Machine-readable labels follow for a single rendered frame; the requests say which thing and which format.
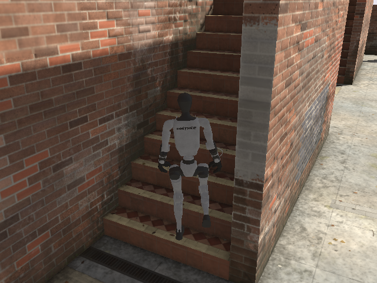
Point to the robot left forearm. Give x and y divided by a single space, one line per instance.
162 156

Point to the left robot shin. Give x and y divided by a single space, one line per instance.
178 212

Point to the right robot thigh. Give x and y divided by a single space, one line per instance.
203 173

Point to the robot left upper arm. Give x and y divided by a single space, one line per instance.
168 125

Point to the left robot hand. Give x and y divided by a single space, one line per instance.
166 164

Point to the robot right upper arm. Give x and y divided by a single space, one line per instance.
207 133

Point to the robot right forearm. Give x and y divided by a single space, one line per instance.
214 154

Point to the right robot hand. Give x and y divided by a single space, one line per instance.
213 164

